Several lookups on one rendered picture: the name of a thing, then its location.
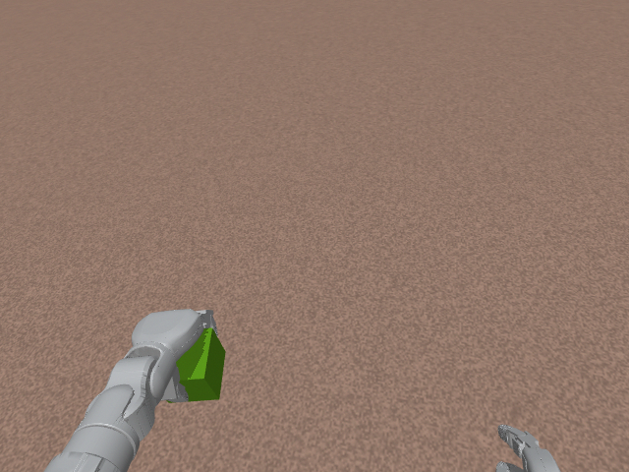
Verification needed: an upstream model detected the left robot arm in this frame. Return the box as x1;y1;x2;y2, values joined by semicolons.
43;341;176;472

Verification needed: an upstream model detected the left robot hand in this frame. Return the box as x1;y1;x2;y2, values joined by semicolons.
132;309;217;402

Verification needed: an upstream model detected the cube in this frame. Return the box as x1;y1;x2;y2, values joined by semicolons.
167;328;226;403

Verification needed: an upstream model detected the right robot hand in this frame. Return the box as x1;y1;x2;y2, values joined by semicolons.
495;425;561;472

